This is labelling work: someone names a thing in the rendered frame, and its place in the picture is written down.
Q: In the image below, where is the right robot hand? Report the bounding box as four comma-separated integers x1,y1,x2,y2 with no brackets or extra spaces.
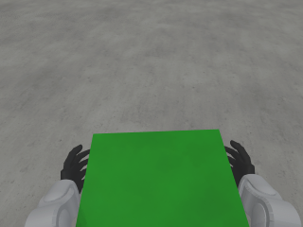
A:
224,140,256,188

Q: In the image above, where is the carton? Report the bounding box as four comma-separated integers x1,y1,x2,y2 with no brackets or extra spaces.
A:
76,129,250,227

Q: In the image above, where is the robot left forearm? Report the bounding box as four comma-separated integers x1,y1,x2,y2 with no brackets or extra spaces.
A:
24,179,80,227

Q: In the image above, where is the robot right forearm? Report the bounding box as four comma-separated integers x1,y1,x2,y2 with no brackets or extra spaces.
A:
238,174,302,227

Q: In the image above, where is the left robot hand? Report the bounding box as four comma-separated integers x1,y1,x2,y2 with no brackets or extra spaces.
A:
61,144,90,194

